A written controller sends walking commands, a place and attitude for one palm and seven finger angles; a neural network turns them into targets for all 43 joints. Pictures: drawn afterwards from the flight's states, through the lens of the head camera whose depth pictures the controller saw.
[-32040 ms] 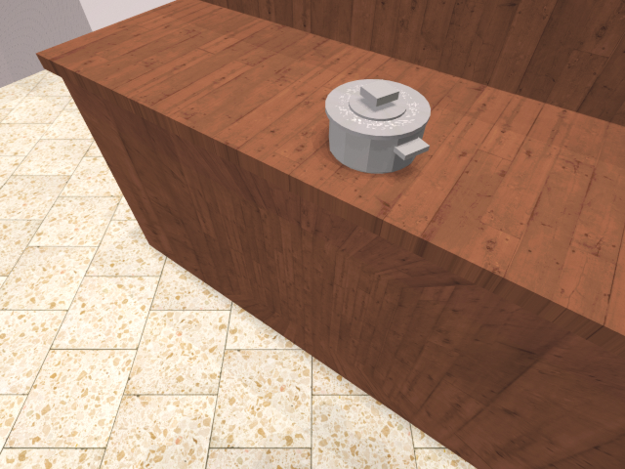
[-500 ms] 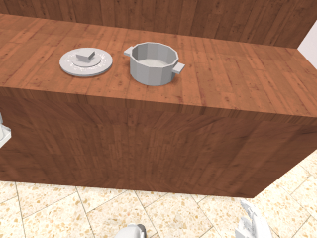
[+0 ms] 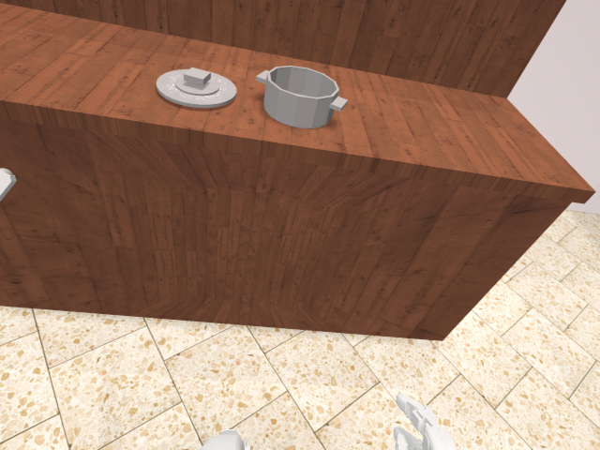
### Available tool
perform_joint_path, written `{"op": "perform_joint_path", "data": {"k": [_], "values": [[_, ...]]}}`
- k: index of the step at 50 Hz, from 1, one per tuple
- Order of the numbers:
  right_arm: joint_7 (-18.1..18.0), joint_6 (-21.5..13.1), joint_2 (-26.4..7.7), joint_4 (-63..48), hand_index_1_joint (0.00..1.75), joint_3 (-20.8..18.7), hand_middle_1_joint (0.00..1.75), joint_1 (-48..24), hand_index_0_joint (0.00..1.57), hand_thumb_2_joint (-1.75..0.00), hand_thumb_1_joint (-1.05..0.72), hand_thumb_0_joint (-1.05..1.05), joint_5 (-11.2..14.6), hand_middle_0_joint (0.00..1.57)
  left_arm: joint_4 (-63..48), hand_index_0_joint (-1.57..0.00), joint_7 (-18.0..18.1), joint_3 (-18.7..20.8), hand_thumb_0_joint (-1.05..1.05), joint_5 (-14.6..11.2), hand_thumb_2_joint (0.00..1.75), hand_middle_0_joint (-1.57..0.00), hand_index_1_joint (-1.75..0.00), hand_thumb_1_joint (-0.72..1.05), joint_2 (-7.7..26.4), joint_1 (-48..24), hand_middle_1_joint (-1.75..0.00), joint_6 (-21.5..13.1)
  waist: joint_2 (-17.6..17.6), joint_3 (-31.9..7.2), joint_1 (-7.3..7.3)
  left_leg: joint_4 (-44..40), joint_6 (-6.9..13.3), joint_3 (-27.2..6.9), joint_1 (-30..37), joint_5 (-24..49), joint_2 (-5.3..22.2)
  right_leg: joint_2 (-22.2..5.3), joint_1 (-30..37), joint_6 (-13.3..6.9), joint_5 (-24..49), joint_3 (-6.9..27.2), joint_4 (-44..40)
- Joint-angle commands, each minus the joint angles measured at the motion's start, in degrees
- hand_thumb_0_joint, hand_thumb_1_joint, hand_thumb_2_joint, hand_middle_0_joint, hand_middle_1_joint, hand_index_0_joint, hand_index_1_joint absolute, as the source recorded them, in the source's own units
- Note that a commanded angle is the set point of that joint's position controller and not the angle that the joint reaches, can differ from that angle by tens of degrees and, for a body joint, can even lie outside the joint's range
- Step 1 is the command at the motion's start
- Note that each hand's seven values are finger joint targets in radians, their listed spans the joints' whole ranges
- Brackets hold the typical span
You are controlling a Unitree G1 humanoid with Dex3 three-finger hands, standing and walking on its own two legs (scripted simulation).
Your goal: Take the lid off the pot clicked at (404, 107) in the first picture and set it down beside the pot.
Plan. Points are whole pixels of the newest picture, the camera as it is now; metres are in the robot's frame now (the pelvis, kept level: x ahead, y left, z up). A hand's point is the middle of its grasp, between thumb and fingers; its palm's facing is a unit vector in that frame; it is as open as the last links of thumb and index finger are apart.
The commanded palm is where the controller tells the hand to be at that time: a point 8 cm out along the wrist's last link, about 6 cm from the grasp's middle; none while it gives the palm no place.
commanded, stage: stop stepping back and stand still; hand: left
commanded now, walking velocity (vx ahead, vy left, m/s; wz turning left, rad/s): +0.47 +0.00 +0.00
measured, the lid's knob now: (197, 76) +0.87 +0.24 +0.10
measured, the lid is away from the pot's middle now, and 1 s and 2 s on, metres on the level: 0.24 0.24 0.24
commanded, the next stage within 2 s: none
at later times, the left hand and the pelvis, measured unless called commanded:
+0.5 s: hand out of the picture +0.13 +0.30 +0.05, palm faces +0.11 -0.96 -0.26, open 7.4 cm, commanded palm none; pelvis -0.14 +0.08 +0.02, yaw +2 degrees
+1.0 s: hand out of the picture -0.10 +0.26 -0.18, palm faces +0.01 -0.98 -0.19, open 7.3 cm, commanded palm none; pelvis -0.10 +0.07 +0.00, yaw +1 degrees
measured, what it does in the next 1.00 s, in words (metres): walks backwards: right foot, then left foot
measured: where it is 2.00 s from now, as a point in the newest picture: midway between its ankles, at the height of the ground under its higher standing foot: outside the picture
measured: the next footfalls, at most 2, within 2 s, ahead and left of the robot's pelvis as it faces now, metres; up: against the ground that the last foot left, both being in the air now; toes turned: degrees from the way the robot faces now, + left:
right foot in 0.04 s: -0.04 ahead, -0.07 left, +0.01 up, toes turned -9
left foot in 0.22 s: -0.04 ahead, +0.17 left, +0.01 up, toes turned +1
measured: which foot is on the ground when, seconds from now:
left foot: up 0.00-0.20, down 0.22-0.68, up 0.70-0.92, down 0.94-1.00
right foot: up 0.00-0.02, down 0.04-0.22, up 0.24-0.68, down 0.70-0.92, up 0.94-1.00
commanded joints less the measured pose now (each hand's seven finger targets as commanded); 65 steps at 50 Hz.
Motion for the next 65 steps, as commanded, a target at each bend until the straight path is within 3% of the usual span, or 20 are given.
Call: {"op": "perform_joint_path", "data": {"k": [1,3,4,5,9,11,13,17,18,23,30,33,34,36,38,44,46,48,55,65], "values": [[-1.3,-3.1,-10.9,-11.2,0.30,-3.9,0.30,-8.7,0.20,-0.90,-0.90,0.00,1.4,0.20,-35.3,-0.20,-2.5,10.7,0.00,0.2,0.90,-0.20,-0.30,0.90,20.3,9.5,-0.30,-10.3,-9.4,-11.0,1.77,66.0,4.6,-0.1,-5.4,-11.6,-8.0,-17.8,-1.2,-7.1,26.4,5.9,-34.6],[-3.5,-2.7,-8.7,-11.2,0.30,0.0,0.30,-7.1,0.20,-0.90,-0.90,0.00,-1.9,0.20,-17.2,-0.20,0.5,15.8,0.00,0.0,0.90,-0.20,-0.30,0.90,23.7,3.8,-0.30,-9.2,8.1,-5.8,1.21,50.6,6.3,-0.3,-20.9,-11.4,-0.3,-22.0,19.3,-3.6,35.2,11.4,-37.2],[-4.4,-3.0,-12.0,-8.6,0.30,-4.3,0.30,-6.1,0.20,-0.90,-0.90,0.00,-0.5,0.20,-2.1,-0.20,1.2,12.0,0.00,0.4,0.90,-0.20,-0.30,0.90,16.9,-0.3,-0.30,-7.6,-9.1,-3.6,1.43,41.2,4.9,-9.1,-18.2,-6.9,4.2,-26.6,11.7,-8.9,23.5,31.1,-37.8],[-5.1,-2.6,-14.1,-7.9,0.30,-5.8,0.30,-9.7,0.20,-0.90,-0.90,0.00,0.6,0.20,0.1,-0.20,2.2,9.6,0.00,1.1,0.90,-0.20,-0.30,0.90,14.3,-4.2,-0.30,-8.3,-4.5,0.9,2.24,34.9,5.6,-11.5,-13.8,-7.9,6.4,-30.7,6.9,-12.5,14.2,40.1,-39.5],[-7.0,-4.9,-12.0,-5.2,0.30,-3.1,0.30,-7.5,0.20,-0.90,-0.90,0.00,0.3,0.20,1.0,-0.20,3.3,4.2,0.00,1.3,0.90,-0.20,-0.30,0.90,12.1,-3.3,-0.30,-8.3,11.7,-2.3,1.33,-18.3,7.6,5.1,23.1,-7.4,0.3,-17.1,-3.4,-5.1,-1.6,12.1,-24.5],[-6.6,-6.3,-14.0,-7.6,0.30,-4.0,0.30,-6.6,0.20,-0.90,-0.90,0.00,0.4,0.20,-8.2,-0.20,2.8,-0.1,0.00,0.8,0.90,-0.20,-0.30,0.90,9.6,-4.6,-0.30,-10.5,21.7,0.0,0.74,-24.7,15.0,-25.5,35.0,-0.6,18.7,-4.7,-23.0,2.2,-3.8,3.1,2.8],[-4.6,-6.6,-14.3,-7.4,0.30,-5.2,0.30,-8.1,0.20,-0.90,-0.90,0.00,-0.4,0.20,-11.3,-0.20,1.2,3.9,0.00,-0.2,0.90,-0.20,-0.30,0.90,14.3,-1.4,-0.30,-10.5,8.3,-0.6,-0.03,-29.3,19.3,-42.1,23.5,-8.9,24.0,-5.9,-24.1,2.7,0.4,12.7,18.4],[-2.1,-6.1,-14.0,-8.2,0.30,-5.0,0.30,-9.7,0.20,-0.90,-0.90,0.00,0.7,0.20,-21.3,-0.20,2.2,6.5,0.00,0.2,0.90,-0.20,-0.30,0.90,13.1,14.9,-0.30,-10.6,12.8,1.2,2.57,-31.9,15.1,-19.7,9.8,-23.1,16.2,-7.8,-18.3,2.8,12.3,9.6,19.1],[-2.1,-7.8,-16.4,2.0,0.30,-7.5,0.30,-7.3,0.20,-0.90,-0.90,0.00,1.4,0.20,38.1,-0.20,-3.4,-23.2,0.00,4.5,0.90,-0.20,-0.30,0.90,-11.8,14.7,-0.30,-1.9,14.9,4.8,-5.15,-23.6,10.9,-18.2,8.6,-5.8,12.9,-10.3,-24.0,5.3,17.2,11.5,17.8],[-2.9,0.6,-20.1,2.2,0.30,-6.6,0.30,2.9,0.20,-0.90,-0.90,0.00,-3.0,0.20,49.6,-0.20,-7.6,-24.3,0.00,8.3,0.90,-0.20,-0.30,0.90,-8.6,4.4,-0.30,7.8,4.0,-0.9,-2.43,-28.1,12.4,-18.1,9.6,-17.7,12.2,-8.5,-26.2,6.5,15.5,8.4,21.5],[-4.9,2.0,-22.3,8.2,0.30,-7.7,0.30,1.9,0.20,-0.90,-0.90,0.00,-4.3,0.20,74.9,-0.20,-8.2,-26.0,0.00,7.0,0.90,-0.20,-0.30,0.90,-6.2,8.5,-0.30,9.5,22.7,-5.3,2.12,-31.5,10.2,-11.5,3.7,-21.0,10.4,-7.2,3.2,5.2,4.5,2.8,-13.0],[-4.3,3.5,-17.7,11.5,0.30,-7.6,0.30,3.9,0.20,-0.90,-0.90,0.00,-3.3,0.20,85.1,-0.20,-6.7,-25.9,0.00,6.6,0.90,-0.20,-0.30,0.90,-4.6,20.9,-0.30,8.3,4.4,-2.1,6.12,-7.8,7.1,-2.7,-7.8,-21.1,0.2,-9.1,20.9,-0.5,4.7,8.9,-33.0],[-4.3,3.7,-11.5,11.0,0.30,-6.7,0.30,5.4,0.20,-0.90,-0.90,0.00,-2.4,0.20,86.3,-0.20,-4.9,-25.4,0.00,7.4,0.90,-0.20,-0.30,0.90,-1.6,21.6,-0.30,7.3,-11.3,-0.1,5.30,15.6,5.7,3.6,-15.9,-15.3,-6.2,-23.3,19.8,-6.5,-9.4,30.3,-44.2],[-3.9,5.4,-11.6,9.1,0.30,-6.6,0.30,8.5,0.20,-0.90,-0.90,0.00,-3.6,0.20,82.1,-0.20,-3.0,-25.8,0.00,7.2,0.90,-0.20,-0.30,0.90,-2.3,6.7,-0.30,6.0,5.5,-4.2,-4.25,38.5,5.4,-1.9,-7.4,-1.9,-3.0,-24.2,3.9,-7.9,6.1,28.4,-42.0],[-3.6,5.1,-14.7,11.9,0.30,-7.8,0.30,10.6,0.20,-0.90,-0.90,0.00,-3.0,0.20,85.1,-0.20,-2.5,-25.9,0.00,7.0,0.90,-0.20,-0.30,0.90,-7.3,4.0,-0.30,4.6,-13.9,1.0,-2.99,36.4,5.9,-7.0,-11.0,0.7,3.3,-25.3,-0.9,-6.9,-9.7,31.2,-46.3],[-3.8,3.1,-9.1,18.2,0.30,-6.3,0.30,15.5,0.20,-0.90,-0.90,0.00,-2.4,0.20,94.3,-0.20,-2.9,-25.1,0.00,7.2,0.90,-0.20,-0.30,0.90,-7.1,9.9,-0.30,5.4,1.8,2.9,-1.69,-11.3,6.6,0.7,18.2,-4.0,1.4,-20.6,-4.7,-3.9,0.5,16.9,-34.6],[-4.8,2.6,-15.2,20.6,0.30,-7.4,0.30,20.1,0.20,-0.90,-0.90,0.00,-3.4,0.20,94.6,-0.20,-4.3,-26.2,0.00,5.7,0.90,-0.20,-0.30,0.90,-12.4,14.9,-0.30,6.3,22.3,0.3,-0.18,-24.0,13.7,-22.4,30.8,-4.3,15.3,-8.5,-16.9,2.4,-2.5,4.0,-10.5],[-5.8,3.0,-17.1,20.5,0.30,-7.9,0.30,18.5,0.20,-0.90,-0.90,0.00,-3.9,0.20,93.4,-0.20,-4.3,-27.4,0.00,5.5,0.90,-0.20,-0.30,0.90,-14.1,8.3,-0.30,6.4,13.7,0.8,-1.07,-28.4,19.0,-32.0,26.1,-3.1,18.4,-9.0,-19.3,2.6,-1.8,7.1,1.0],[-5.9,1.7,-7.1,23.5,0.30,-5.3,0.30,8.6,0.20,-0.90,-0.90,0.00,-1.8,0.20,99.5,-0.20,-2.8,-27.7,0.00,5.5,0.90,-0.20,-0.30,0.90,-12.7,15.3,-0.30,4.7,-3.5,-0.3,4.41,-13.7,7.0,-2.3,10.8,14.1,2.1,-14.4,14.1,1.0,31.1,16.7,-32.5],[-6.4,4.9,-6.5,27.0,0.30,-7.1,0.30,6.7,0.20,-0.90,-0.90,0.00,-1.2,0.20,99.0,-0.20,0.1,-25.1,0.00,5.6,0.90,-0.20,-0.30,0.90,-7.9,11.4,-0.30,6.2,-1.1,-4.8,3.54,-6.0,4.3,1.5,16.3,20.8,1.1,-19.3,20.0,-1.6,72.8,15.0,-24.9]]}}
